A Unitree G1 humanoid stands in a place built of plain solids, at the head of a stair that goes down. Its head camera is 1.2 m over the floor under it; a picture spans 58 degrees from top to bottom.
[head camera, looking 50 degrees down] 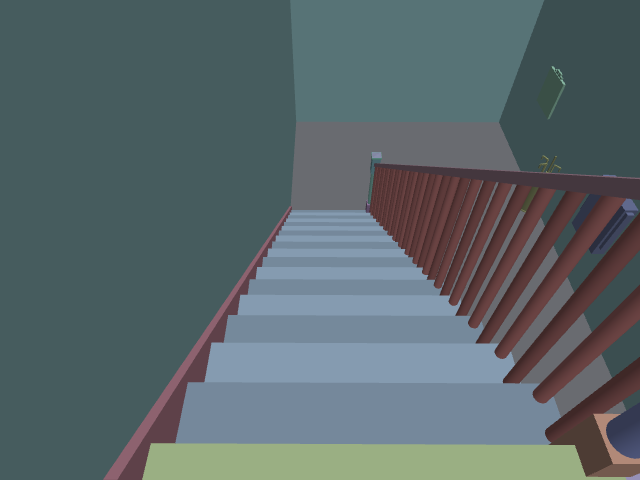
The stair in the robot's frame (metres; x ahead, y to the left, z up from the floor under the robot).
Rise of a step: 0.20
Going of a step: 0.24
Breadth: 1.20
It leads straight ahead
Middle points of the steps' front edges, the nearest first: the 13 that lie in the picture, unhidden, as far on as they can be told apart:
0.32 -0.11 0.00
0.56 -0.16 -0.20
0.80 -0.16 -0.40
1.05 -0.16 -0.60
1.29 -0.16 -0.80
1.53 -0.16 -1.00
1.77 -0.16 -1.21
2.02 -0.17 -1.41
2.26 -0.17 -1.61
2.50 -0.17 -1.81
2.75 -0.17 -2.01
2.99 -0.17 -2.21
3.23 -0.17 -2.41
